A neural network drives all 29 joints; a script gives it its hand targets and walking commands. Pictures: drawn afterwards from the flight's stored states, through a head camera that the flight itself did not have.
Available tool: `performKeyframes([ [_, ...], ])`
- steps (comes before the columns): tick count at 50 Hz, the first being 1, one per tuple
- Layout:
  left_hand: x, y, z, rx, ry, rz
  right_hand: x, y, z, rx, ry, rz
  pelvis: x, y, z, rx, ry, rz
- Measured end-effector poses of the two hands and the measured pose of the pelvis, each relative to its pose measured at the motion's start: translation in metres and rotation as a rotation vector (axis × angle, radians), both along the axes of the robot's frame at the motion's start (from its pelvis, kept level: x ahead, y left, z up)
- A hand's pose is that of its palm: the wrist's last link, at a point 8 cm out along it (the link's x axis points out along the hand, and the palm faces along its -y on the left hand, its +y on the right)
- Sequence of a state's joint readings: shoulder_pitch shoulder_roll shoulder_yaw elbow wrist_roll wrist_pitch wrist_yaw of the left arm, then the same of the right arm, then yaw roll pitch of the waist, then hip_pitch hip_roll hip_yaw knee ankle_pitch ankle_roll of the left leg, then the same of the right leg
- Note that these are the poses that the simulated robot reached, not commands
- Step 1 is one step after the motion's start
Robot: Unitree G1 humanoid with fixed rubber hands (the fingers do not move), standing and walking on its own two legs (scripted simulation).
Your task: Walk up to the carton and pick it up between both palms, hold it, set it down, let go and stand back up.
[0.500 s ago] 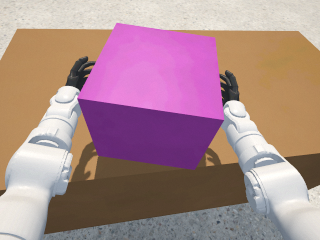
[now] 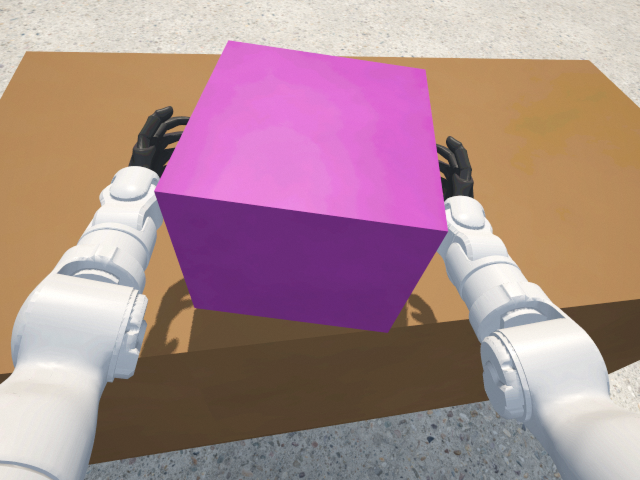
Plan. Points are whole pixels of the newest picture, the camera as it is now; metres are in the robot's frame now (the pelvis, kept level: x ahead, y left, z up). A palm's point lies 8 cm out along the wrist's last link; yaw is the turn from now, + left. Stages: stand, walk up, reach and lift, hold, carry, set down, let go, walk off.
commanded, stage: reach and lift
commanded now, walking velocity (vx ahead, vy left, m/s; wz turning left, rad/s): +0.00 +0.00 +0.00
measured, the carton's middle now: (309, 189) +0.49 -0.02 +0.05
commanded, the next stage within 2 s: none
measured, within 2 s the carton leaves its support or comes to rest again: leaves its support in 1.60 s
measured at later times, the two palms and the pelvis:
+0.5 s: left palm (151, 168) +0.47 +0.19 +0.11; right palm (454, 199) +0.42 -0.20 +0.11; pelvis +0.00 +0.00 +0.00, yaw +0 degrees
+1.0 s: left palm (153, 169) +0.47 +0.18 +0.11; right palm (453, 204) +0.41 -0.19 +0.11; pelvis +0.03 +0.00 +0.02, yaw -1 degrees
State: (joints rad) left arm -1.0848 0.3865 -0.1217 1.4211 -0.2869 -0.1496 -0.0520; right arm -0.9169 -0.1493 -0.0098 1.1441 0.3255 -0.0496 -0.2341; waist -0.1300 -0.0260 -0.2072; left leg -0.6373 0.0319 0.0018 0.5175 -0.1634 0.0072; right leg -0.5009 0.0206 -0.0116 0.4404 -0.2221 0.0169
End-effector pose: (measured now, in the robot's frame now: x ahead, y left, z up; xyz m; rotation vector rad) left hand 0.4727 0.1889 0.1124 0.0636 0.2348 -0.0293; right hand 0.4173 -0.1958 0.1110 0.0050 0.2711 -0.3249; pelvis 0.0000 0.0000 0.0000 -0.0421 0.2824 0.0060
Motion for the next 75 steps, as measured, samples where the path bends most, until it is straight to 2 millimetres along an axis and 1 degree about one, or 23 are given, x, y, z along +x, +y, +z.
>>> performKeyframes([
  [24,0.001,-0.003,0.002,-0.003,-0.017,-0.025,-0.001,0.0,0.0,0.002,-0.009,-0.005,0.003,0.005,0.004,0.003,-0.016,-0.004],
  [32,0.001,-0.006,0.002,-0.015,-0.024,-0.067,-0.002,0.001,-0.001,-0.019,-0.038,-0.001,0.006,0.005,0.008,0.01,-0.053,-0.005],
  [43,-0.003,-0.005,0.003,-0.016,-0.038,-0.076,-0.007,0.003,-0.003,-0.045,-0.099,0.0,0.018,0.005,0.015,0.026,-0.159,-0.013],
  [54,-0.002,-0.006,0.003,0.0,-0.023,-0.077,-0.006,0.002,-0.005,-0.054,-0.103,0.003,0.029,-0.004,0.017,0.032,-0.197,-0.018],
  [66,-0.015,-0.002,0.004,0.013,-0.026,-0.048,-0.005,0.004,-0.005,-0.06,-0.115,0.036,0.032,-0.013,0.017,0.039,-0.228,-0.005],
  [75,-0.028,-0.008,0.005,0.015,-0.017,-0.042,-0.016,-0.002,-0.004,-0.061,-0.107,0.043,0.028,-0.015,0.018,0.04,-0.25,0.0],
])
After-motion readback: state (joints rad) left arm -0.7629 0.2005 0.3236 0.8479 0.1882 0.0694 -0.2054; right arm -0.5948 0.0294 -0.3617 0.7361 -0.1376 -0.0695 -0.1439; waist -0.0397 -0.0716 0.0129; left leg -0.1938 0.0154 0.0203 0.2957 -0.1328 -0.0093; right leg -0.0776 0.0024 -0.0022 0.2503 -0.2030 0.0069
